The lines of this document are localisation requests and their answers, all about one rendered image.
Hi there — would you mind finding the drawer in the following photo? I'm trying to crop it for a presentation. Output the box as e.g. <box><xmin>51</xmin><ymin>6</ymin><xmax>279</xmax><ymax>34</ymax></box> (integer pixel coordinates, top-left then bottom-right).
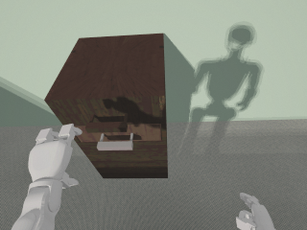
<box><xmin>74</xmin><ymin>124</ymin><xmax>161</xmax><ymax>142</ymax></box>

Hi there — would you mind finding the left robot forearm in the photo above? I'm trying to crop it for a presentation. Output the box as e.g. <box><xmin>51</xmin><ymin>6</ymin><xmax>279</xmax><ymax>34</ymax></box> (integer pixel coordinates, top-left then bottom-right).
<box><xmin>12</xmin><ymin>179</ymin><xmax>63</xmax><ymax>230</ymax></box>

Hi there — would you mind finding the robot right hand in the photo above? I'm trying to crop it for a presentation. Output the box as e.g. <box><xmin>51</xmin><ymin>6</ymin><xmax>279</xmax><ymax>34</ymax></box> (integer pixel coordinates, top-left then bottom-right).
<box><xmin>236</xmin><ymin>193</ymin><xmax>274</xmax><ymax>230</ymax></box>

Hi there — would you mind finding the robot left hand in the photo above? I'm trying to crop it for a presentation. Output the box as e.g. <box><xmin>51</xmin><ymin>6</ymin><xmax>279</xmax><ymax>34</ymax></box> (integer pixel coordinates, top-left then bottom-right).
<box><xmin>28</xmin><ymin>124</ymin><xmax>83</xmax><ymax>189</ymax></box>

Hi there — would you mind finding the cabinet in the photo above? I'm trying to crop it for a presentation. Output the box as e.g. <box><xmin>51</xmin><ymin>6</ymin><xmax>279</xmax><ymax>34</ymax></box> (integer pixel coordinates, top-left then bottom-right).
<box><xmin>44</xmin><ymin>33</ymin><xmax>168</xmax><ymax>179</ymax></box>

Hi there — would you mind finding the handle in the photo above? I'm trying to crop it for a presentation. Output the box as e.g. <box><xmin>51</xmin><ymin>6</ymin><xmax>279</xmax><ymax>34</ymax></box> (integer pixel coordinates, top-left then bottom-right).
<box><xmin>97</xmin><ymin>133</ymin><xmax>133</xmax><ymax>150</ymax></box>
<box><xmin>85</xmin><ymin>122</ymin><xmax>128</xmax><ymax>133</ymax></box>

